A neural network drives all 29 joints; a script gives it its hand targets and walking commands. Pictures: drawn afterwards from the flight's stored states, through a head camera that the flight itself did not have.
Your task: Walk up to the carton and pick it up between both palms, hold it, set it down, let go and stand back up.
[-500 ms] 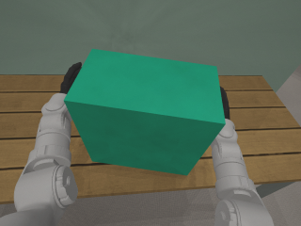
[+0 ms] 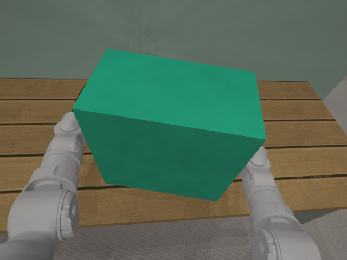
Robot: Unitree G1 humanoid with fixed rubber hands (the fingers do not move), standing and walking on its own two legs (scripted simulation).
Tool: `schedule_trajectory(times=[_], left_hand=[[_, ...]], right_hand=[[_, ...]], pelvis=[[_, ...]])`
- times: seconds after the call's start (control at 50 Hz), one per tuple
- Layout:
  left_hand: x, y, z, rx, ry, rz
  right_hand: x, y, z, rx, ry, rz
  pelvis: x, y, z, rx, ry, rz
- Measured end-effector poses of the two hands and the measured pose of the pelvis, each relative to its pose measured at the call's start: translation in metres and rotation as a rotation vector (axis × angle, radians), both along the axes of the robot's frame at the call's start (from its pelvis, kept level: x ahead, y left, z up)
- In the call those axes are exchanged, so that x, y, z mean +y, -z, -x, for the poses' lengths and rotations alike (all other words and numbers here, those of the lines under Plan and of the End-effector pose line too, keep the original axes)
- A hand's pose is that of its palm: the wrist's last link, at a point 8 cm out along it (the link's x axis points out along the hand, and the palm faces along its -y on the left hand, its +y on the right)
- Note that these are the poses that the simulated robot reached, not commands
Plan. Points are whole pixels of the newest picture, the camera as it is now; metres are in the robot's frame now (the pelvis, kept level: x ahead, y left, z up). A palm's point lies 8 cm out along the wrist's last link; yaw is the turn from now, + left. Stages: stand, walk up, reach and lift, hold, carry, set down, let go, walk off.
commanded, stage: set down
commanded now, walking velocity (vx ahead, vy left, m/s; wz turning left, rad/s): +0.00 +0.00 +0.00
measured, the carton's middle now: (169, 135) +0.40 +0.01 +0.06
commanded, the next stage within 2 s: none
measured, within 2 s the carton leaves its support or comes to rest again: neither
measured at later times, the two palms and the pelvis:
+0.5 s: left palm (66, 119) +0.42 +0.24 +0.08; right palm (251, 147) +0.37 -0.19 +0.06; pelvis -0.02 +0.00 +0.00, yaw +0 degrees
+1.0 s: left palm (38, 151) +0.34 +0.27 +0.08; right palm (266, 176) +0.29 -0.20 +0.06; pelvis -0.04 +0.00 +0.00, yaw +0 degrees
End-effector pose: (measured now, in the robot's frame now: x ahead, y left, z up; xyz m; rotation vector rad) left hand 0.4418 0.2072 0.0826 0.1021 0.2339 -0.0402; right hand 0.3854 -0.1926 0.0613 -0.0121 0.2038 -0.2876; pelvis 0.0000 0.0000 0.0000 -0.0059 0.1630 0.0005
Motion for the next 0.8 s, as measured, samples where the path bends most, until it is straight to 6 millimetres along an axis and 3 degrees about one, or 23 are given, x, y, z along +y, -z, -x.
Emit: schedule_trajectory(times=[0.22, 0.54, 0.68, 0.8], left_hand=[[0.0, 0.01, 0.014, 0.03, 0.011, 0.003], [0.034, 0.0, 0.029, 0.01, -0.045, -0.02], [0.04, 0.011, 0.045, 0.047, -0.062, -0.009], [0.051, 0.017, 0.07, 0.053, -0.081, -0.001]], right_hand=[[0.001, 0.002, 0.003, 0.046, -0.004, -0.012], [0.002, 0.006, 0.018, 0.078, -0.002, -0.031], [-0.002, 0.011, 0.033, 0.08, 0.009, -0.039], [-0.005, 0.011, 0.057, 0.058, 0.008, -0.05]], pelvis=[[0.001, 0.0, 0.009, 0.023, 0.001, 0.001], [0.003, 0.001, 0.02, 0.016, 0.001, 0.004], [0.003, 0.0, 0.023, 0.001, 0.001, 0.004], [0.003, 0.0, 0.027, -0.036, 0.001, 0.004]])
